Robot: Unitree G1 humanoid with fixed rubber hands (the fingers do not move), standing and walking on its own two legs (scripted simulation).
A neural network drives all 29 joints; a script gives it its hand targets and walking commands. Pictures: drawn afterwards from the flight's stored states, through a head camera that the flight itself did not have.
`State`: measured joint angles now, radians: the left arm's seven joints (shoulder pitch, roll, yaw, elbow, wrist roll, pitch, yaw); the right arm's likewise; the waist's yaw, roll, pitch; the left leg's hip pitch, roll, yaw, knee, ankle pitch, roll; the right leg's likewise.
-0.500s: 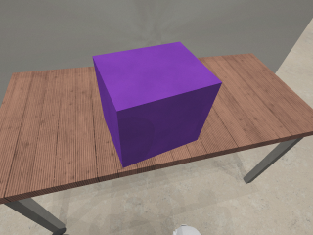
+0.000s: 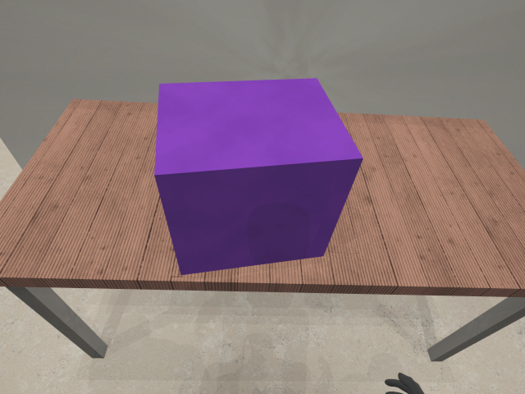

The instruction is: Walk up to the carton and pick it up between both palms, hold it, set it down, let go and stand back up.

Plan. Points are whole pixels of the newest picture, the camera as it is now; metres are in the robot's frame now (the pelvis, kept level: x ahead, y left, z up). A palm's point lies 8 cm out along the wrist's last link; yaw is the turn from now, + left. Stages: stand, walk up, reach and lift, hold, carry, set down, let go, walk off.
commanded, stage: walk up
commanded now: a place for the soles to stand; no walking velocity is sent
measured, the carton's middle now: (248, 177) +0.49 +0.04 +0.04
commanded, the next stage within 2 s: none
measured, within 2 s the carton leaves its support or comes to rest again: neither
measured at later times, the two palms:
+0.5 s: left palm out of the picture +0.07 +0.20 -0.10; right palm out of the picture +0.16 -0.28 -0.11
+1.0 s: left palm out of the picture +0.00 +0.21 -0.13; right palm (418, 379) +0.19 -0.26 -0.10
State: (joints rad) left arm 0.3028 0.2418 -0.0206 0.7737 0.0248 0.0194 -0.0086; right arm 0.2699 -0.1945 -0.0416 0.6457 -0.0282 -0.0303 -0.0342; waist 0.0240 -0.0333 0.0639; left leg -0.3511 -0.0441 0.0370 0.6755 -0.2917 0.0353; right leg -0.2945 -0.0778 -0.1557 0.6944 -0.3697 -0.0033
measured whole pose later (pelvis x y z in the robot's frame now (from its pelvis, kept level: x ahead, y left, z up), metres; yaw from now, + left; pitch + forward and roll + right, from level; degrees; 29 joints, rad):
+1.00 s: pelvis +0.03 -0.05 +0.00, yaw +20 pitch -1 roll -2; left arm 0.24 0.27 -0.01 0.87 0.02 0.05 0.00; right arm 0.25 -0.23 0.00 0.80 -0.01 -0.01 -0.02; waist 0.01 0.00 0.05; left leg -0.37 -0.08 -0.20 0.72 -0.31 0.00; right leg -0.22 -0.08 -0.24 0.64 -0.38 0.01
